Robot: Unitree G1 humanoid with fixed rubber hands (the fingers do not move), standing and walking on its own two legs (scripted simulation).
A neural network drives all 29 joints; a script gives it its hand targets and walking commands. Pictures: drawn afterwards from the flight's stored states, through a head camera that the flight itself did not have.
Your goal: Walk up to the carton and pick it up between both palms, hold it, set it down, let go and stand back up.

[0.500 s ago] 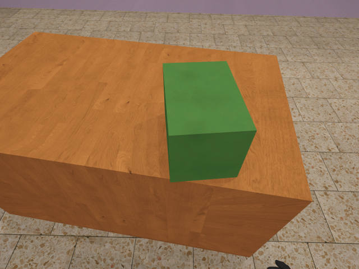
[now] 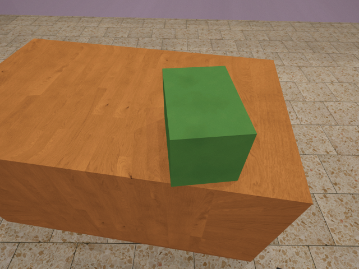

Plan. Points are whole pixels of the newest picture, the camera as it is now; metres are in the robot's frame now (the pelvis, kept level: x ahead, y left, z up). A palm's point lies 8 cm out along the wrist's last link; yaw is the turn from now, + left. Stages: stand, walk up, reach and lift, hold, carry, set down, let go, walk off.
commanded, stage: walk up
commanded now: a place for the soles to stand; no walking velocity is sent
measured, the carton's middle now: (199, 123) +0.52 -0.04 +0.01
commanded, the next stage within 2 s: reach and lift in 0.28 s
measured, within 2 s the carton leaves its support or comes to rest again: neither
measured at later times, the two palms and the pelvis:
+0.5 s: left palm out of the picture +0.13 +0.25 -0.12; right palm out of the picture +0.14 -0.25 -0.12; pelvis -0.04 -0.01 -0.02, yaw -2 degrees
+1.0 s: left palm out of the picture +0.14 +0.22 -0.06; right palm out of the picture +0.14 -0.23 -0.05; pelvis -0.04 -0.01 +0.02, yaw -5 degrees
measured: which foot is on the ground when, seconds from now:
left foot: down 0.00-1.00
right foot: down 0.00-1.00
